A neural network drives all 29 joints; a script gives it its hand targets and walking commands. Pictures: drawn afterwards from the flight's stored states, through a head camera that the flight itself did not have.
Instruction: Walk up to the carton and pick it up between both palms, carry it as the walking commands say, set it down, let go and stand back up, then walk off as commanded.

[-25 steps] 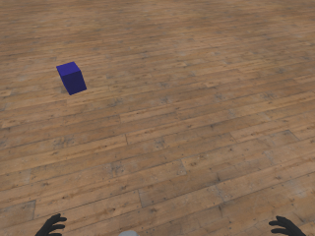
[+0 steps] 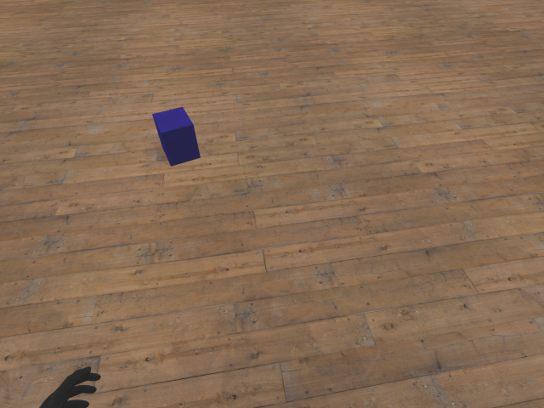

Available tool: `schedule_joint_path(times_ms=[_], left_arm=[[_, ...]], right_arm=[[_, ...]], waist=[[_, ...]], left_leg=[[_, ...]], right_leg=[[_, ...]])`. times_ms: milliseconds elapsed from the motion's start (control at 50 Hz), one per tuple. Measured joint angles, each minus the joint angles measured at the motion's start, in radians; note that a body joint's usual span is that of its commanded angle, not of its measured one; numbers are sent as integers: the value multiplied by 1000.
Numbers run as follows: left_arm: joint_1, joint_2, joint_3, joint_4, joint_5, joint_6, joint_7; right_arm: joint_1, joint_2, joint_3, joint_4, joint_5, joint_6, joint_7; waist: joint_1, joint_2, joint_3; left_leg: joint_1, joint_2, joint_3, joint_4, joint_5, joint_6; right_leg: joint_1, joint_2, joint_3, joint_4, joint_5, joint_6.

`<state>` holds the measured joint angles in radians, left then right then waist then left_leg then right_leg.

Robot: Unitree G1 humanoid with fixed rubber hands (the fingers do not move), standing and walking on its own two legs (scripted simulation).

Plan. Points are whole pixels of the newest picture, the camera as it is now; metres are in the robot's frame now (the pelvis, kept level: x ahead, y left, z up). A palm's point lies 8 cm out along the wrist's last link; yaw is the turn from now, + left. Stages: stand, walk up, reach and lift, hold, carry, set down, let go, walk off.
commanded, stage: walk up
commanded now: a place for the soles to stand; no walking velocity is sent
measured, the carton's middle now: (176, 136) +1.67 +0.66 -0.65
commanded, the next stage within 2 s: none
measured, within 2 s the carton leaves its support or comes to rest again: neither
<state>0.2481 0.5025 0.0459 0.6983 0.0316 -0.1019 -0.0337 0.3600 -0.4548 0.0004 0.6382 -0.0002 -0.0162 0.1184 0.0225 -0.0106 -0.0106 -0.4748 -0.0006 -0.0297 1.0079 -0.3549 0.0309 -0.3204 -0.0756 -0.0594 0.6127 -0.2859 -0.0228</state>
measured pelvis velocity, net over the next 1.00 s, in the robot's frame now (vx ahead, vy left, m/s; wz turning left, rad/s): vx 0.38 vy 0.18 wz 0.24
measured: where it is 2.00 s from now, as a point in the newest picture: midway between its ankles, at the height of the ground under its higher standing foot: (205, 281)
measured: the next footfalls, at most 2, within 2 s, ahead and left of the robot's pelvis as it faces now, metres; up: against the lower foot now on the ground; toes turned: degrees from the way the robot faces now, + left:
left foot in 0.18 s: +0.20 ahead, +0.21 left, +0.00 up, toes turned +5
right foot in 0.48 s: +0.38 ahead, -0.02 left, +0.00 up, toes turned +1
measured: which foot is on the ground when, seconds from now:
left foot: up 0.00-0.16, down 0.18-0.50, up 0.52-0.78, down 0.80-1.00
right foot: down 0.00-0.18, up 0.20-0.46, down 0.48-0.80, up 0.82-1.00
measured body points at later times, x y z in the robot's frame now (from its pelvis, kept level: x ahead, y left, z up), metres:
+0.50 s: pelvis +0.21 +0.09 -0.02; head +0.21 +0.10 +0.43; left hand +0.31 +0.43 -0.09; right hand +0.32 -0.22 -0.09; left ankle +0.16 +0.20 -0.73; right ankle +0.34 -0.02 -0.73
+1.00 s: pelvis +0.38 +0.18 -0.01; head +0.39 +0.20 +0.44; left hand +0.45 +0.53 -0.10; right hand +0.53 -0.12 -0.09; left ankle +0.38 +0.31 -0.73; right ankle +0.47 +0.07 -0.70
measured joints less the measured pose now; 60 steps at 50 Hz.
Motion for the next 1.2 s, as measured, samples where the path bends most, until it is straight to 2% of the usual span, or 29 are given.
schedule_joint_path(times_ms=[80,160,180,220,260,280,320,420,480,520,560,600,640,700,760,800,820,860,900,1020,1060,1100,1160,1200], left_arm=[[7,0,3,0,0,0,0],[15,0,5,1,0,1,-8],[14,1,5,1,0,1,-9],[14,1,12,7,0,12,-9],[14,1,10,20,0,22,-9],[14,1,6,21,0,22,-9],[15,2,-7,20,0,19,-10],[15,1,-25,19,-1,10,-10],[16,1,-23,19,-1,-9,-10],[16,0,-19,20,-1,-32,-10],[16,-3,-28,20,0,-34,-10],[16,-4,-31,20,-1,-34,-10],[16,-4,-30,20,-1,-33,-10],[16,-4,-24,20,-1,-28,-10],[16,-4,-19,20,0,-14,-17],[16,-5,-18,21,0,-6,-20],[16,-5,-14,22,0,3,-20],[15,-5,-12,36,0,26,-20],[16,-4,-13,40,0,32,-20],[17,-3,-20,39,-1,17,-20],[17,-3,-20,38,-1,5,-20],[17,-4,-18,39,-1,-18,-19],[18,-8,-25,39,-1,-23,-17],[18,-11,-27,39,-1,-22,-17]], right_arm=[[0,-30,0,0,0,-5,20],[1,-51,-1,-1,0,-20,23],[1,-65,-2,-1,0,-34,19],[-4,-56,-1,1,0,-51,-7],[1,-18,0,0,0,-52,-18],[2,-1,0,0,0,-53,-21],[4,18,0,0,0,-52,-25],[15,15,0,0,0,-47,-33],[19,12,0,0,0,-40,-34],[18,14,0,1,0,-39,-37],[18,15,0,5,0,-36,-40],[18,14,0,9,0,-37,-39],[18,8,0,9,0,-39,-33],[19,-4,0,9,0,-42,-18],[19,-18,-1,8,0,-46,-9],[20,-37,-1,9,0,-62,-12],[19,-42,-1,10,0,-69,-21],[21,-21,-1,10,0,-69,-36],[22,1,-1,9,0,-69,-45],[31,-1,0,10,0,-59,-53],[33,-1,0,9,0,-52,-53],[33,0,0,11,0,-49,-57],[32,11,0,27,0,-41,-64],[32,9,0,31,0,-40,-63]], waist=[[37,3,-4],[40,6,-26],[36,10,-25],[6,-11,-7],[-21,-39,-8],[-32,-50,-8],[-52,-64,-8],[-90,-56,-9],[-92,-43,-20],[-76,-34,-18],[-50,-18,-17],[-30,-4,-17],[-8,6,-17],[29,9,-17],[39,9,-28],[30,15,-28],[19,12,-21],[-13,-9,-21],[-40,-26,-24],[-90,-34,-25],[-94,-33,-28],[-88,-24,-22],[-48,-14,-15],[-20,-5,-15]], left_leg=[[-18,61,-1,-68,46,-16],[-2,88,20,-264,86,-20],[12,78,21,-304,80,-16],[-6,39,23,-227,64,-26],[2,12,23,-216,34,-21],[12,4,23,-229,29,-17],[35,-11,24,-262,29,-14],[105,-31,14,-289,-20,-5],[142,-33,8,-278,-70,-6],[133,-34,6,-186,-100,6],[87,-28,6,-11,-92,9],[43,-12,6,80,-58,9],[12,18,5,71,-35,6],[-6,57,4,-49,-2,-2],[-5,76,14,-212,48,-5],[8,66,22,-286,57,-5],[3,54,23,-259,88,-11],[1,28,25,-217,58,-19],[13,14,24,-234,32,-12],[66,-4,24,-275,-8,-10],[86,-5,23,-271,-36,-17],[88,0,18,-209,-66,-10],[33,-2,18,28,-69,-4],[-3,7,17,87,-36,-4]], right_leg=[[94,-30,-14,-46,-31,4],[119,-63,-32,-5,-109,13],[102,-76,-32,59,-152,-4],[23,-102,-22,304,-179,-13],[-76,-83,-20,464,-178,-13],[-123,-68,-19,489,-176,-13],[-197,-46,-17,465,-176,-4],[-275,-19,-16,272,-168,1],[-244,-4,-15,88,-34,-11],[-220,-2,-17,73,118,-13],[-183,-3,-26,93,88,-8],[-124,-11,-41,79,40,-8],[-66,-19,-53,49,23,-8],[-6,-33,-55,27,-2,-6],[20,-53,-60,40,-47,6],[7,-72,-60,121,-130,-6],[-13,-84,-61,210,-178,-12],[-82,-81,-53,390,-196,-11],[-159,-60,-52,457,-191,-6],[-260,-34,-50,282,-185,2],[-239,-21,-49,145,-112,-3],[-209,-10,-50,100,69,-11],[-140,-12,-57,119,16,-7],[-77,-16,-63,91,-17,-8]])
